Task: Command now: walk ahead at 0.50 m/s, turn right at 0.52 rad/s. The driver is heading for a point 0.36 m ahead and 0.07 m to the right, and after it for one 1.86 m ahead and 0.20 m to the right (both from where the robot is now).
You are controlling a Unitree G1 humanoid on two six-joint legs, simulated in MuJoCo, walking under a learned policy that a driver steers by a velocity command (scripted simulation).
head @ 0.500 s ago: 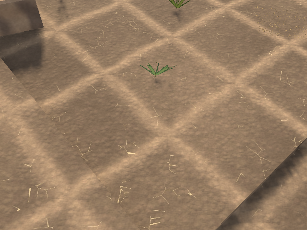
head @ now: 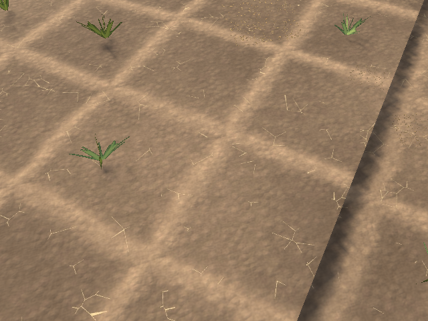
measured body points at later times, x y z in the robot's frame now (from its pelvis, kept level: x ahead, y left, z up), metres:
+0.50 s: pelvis +0.30 -0.02 -0.07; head +0.28 +0.03 +0.37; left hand +0.61 +0.11 -0.15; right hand +0.14 -0.27 -0.19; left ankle +0.36 +0.05 -0.73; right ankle +0.17 -0.15 -0.69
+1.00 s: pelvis +0.56 -0.16 -0.01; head +0.59 -0.17 +0.44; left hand +0.84 -0.02 -0.11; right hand +0.41 -0.38 -0.15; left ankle +0.42 +0.04 -0.65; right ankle +0.62 -0.25 -0.73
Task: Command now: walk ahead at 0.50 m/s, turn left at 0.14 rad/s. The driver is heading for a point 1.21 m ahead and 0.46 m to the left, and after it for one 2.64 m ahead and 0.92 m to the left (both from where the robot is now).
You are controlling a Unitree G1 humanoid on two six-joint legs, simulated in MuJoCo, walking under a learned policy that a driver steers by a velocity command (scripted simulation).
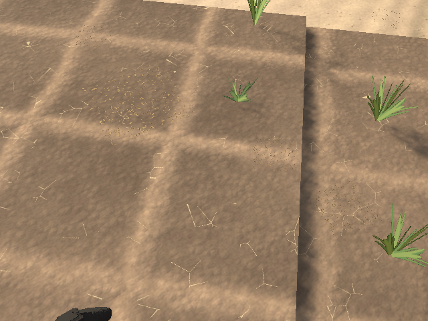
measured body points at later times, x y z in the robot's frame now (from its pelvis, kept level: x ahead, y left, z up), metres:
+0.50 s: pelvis +0.29 +0.02 +0.00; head +0.31 +0.02 +0.45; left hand +0.20 +0.27 -0.14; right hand +0.55 -0.14 -0.10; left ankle +0.40 +0.13 -0.71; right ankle +0.10 -0.06 -0.72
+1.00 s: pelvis +0.58 +0.08 +0.00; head +0.60 +0.09 +0.45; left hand +0.65 +0.40 -0.07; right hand +0.77 -0.15 -0.12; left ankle +0.41 +0.12 -0.70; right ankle +0.73 +0.04 -0.72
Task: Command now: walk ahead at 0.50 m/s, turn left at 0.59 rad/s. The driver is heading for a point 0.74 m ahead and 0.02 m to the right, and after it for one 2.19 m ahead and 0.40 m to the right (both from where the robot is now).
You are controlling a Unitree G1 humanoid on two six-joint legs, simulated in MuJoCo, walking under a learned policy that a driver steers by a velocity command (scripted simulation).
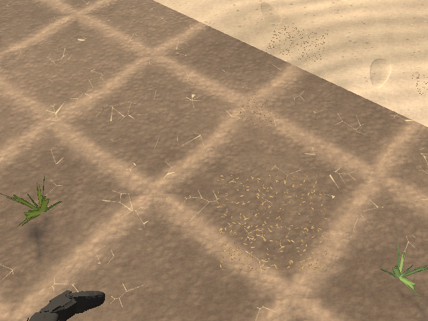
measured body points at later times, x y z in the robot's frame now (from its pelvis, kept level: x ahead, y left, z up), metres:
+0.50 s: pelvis +0.25 +0.05 +0.00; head +0.29 +0.06 +0.45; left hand +0.17 +0.32 -0.13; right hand +0.54 -0.11 -0.06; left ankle +0.34 +0.17 -0.73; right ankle +0.11 -0.12 -0.71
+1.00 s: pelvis +0.52 +0.07 +0.00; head +0.55 +0.06 +0.45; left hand +0.72 +0.31 -0.09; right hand +0.56 -0.22 -0.13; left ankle +0.34 +0.17 -0.72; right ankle +0.66 -0.04 -0.71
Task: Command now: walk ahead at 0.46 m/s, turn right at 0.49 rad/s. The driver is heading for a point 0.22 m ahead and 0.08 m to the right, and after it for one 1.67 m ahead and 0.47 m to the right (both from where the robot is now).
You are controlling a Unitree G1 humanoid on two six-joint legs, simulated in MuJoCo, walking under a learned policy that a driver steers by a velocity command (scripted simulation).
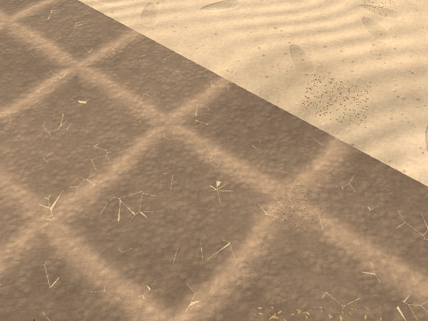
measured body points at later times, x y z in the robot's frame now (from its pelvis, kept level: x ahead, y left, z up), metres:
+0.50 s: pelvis +0.20 -0.01 +0.01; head +0.22 -0.02 +0.46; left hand +0.41 +0.23 -0.09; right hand +0.29 -0.31 -0.08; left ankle +0.31 +0.09 -0.72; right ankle +0.14 -0.10 -0.72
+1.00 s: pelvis +0.20 -0.04 +0.02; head +0.21 -0.07 +0.46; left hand +0.46 +0.11 -0.07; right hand +0.16 -0.35 -0.11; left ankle +0.28 +0.09 -0.68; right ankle +0.15 -0.12 -0.72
